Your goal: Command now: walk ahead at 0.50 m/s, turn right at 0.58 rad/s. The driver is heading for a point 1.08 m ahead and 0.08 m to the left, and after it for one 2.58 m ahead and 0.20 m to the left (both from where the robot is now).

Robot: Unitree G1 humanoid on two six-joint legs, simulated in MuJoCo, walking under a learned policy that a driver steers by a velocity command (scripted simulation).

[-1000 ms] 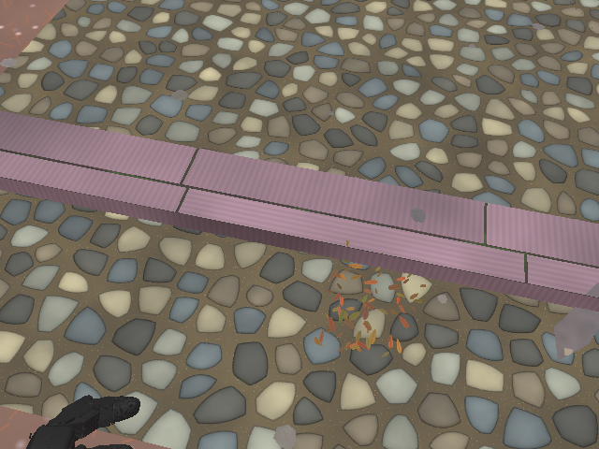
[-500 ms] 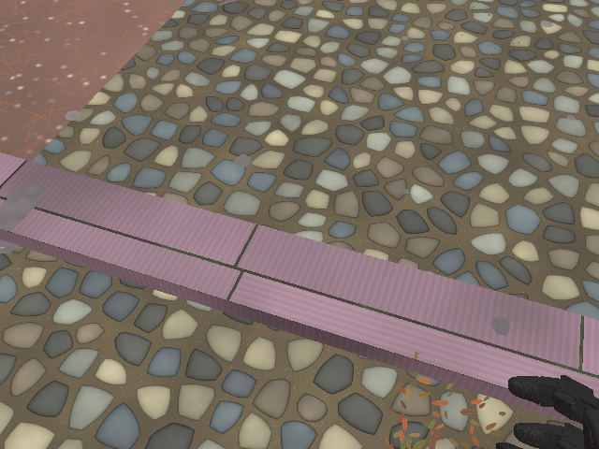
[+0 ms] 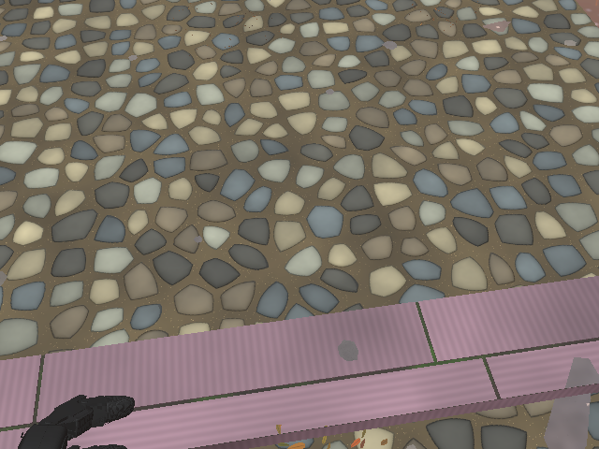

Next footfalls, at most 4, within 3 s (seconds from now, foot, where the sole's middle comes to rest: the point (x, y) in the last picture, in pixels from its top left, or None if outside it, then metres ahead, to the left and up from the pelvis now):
0.28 left None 0.35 0.16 -0.69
0.56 left None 0.31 0.17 -0.75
0.80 right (376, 376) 0.56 -0.17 -0.69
1.32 left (253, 266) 0.86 0.09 -0.69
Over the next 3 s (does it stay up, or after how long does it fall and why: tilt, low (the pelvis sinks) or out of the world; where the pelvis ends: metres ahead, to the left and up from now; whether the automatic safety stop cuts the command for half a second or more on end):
stays up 1.62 0.18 0.07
